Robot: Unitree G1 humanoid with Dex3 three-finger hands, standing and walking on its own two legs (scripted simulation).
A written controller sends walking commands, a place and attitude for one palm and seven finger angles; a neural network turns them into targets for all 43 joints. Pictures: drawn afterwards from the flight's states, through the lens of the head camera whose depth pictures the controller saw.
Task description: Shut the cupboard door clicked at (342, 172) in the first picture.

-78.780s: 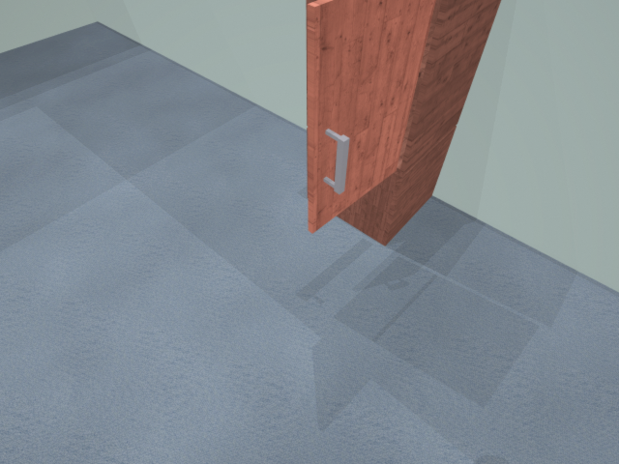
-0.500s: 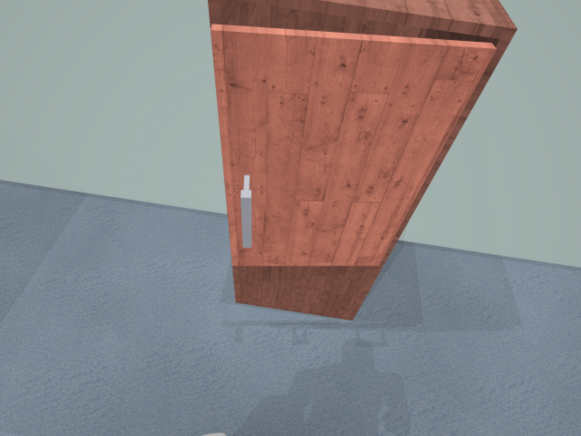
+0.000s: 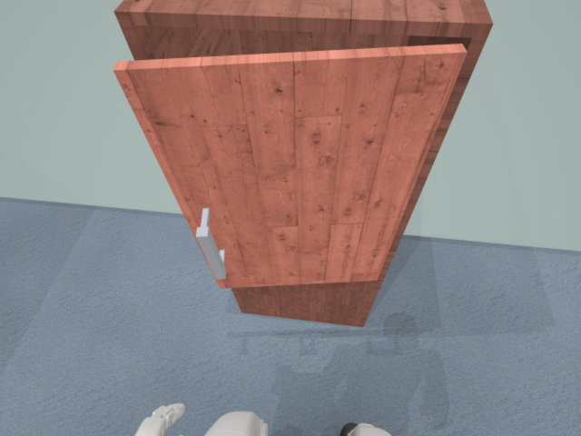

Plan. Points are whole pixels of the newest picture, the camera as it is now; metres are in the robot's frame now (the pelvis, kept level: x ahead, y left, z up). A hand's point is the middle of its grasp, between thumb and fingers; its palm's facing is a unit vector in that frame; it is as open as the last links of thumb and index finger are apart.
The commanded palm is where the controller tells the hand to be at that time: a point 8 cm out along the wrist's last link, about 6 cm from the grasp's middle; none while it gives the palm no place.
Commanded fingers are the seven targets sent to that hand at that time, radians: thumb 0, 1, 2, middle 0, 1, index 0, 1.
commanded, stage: come to a stop and stand still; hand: left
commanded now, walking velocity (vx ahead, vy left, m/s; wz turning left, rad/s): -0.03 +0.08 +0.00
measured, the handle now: (213, 246) +0.43 +0.17 -0.09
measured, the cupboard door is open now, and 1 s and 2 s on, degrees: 10 10 10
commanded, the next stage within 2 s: look again from close up in 1.04 s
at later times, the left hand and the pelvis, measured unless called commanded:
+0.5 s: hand out of the picture -0.05 +0.25 -0.17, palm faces +0.04 -0.97 -0.25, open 7.4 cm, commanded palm none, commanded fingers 0.00 0.90 0.90 -0.20 -0.30 -0.20 -0.30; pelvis -0.05 +0.05 +0.00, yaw -1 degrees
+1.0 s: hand out of the picture -0.11 +0.20 -0.17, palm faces +0.01 -0.99 -0.13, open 7.3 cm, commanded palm none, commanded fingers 0.00 0.90 0.90 -0.20 -0.30 -0.20 -0.30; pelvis -0.09 +0.05 +0.01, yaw -1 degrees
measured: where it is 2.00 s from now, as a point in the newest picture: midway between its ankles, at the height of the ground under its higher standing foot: outside the picture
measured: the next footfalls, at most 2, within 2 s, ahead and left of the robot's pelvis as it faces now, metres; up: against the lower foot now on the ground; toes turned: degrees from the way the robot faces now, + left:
left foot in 0.16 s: +0.00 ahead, +0.14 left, +0.00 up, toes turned +2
right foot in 0.50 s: -0.07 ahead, -0.07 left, +0.00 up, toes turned +0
